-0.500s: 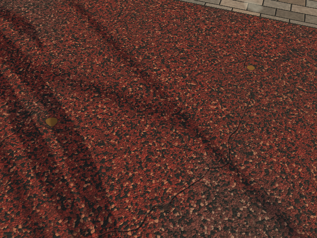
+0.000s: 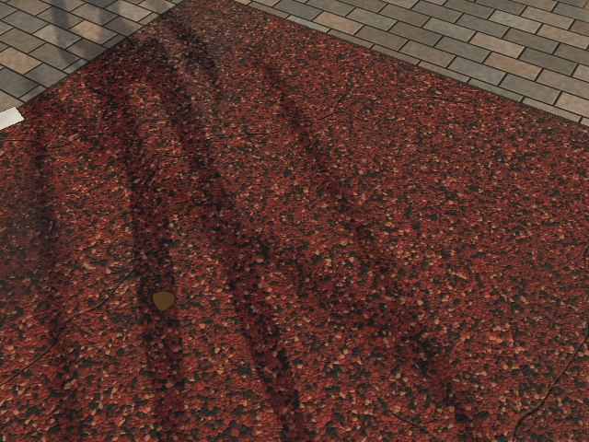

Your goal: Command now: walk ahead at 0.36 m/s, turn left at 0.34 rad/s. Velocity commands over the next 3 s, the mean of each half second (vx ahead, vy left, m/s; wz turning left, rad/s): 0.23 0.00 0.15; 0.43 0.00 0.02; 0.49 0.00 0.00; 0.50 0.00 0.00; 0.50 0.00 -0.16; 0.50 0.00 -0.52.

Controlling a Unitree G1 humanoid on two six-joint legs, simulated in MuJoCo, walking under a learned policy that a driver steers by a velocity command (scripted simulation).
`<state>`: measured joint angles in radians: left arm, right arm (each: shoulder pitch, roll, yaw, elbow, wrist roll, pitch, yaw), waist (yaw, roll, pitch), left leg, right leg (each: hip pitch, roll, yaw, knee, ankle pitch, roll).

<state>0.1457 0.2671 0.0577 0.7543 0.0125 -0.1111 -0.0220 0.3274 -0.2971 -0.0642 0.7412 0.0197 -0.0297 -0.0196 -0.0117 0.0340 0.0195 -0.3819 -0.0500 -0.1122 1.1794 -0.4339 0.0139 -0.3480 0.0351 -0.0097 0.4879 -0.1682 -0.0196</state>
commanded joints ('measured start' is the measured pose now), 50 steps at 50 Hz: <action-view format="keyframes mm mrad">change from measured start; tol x32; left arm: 1 46 87 16 -20 11 -4 0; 50 306 154 5 179 -22 32 34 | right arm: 1 -41 -92 -29 -100 -11 -15 0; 50 -395 6 3 -99 1 -57 50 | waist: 1 16 -122 -37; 50 116 -123 65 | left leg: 1 -235 94 -26 -26 23 -20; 13 149 47 98 -734 450 21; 15 399 240 -86 -719 979 108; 21 262 335 -361 -983 -131 227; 32 -48 212 -92 -899 -86 145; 37 -556 107 22 -112 37 47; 50 -312 108 121 -594 521 -24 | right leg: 1 241 -278 274 -192 475 -182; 11 203 -248 78 -170 540 -158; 17 -103 -63 3 251 -421 48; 21 -296 -107 40 531 -359 28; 32 214 -47 -45 54 -57 -17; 36 330 -441 697 -352 -697 -241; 50 331 -250 104 -359 152 -149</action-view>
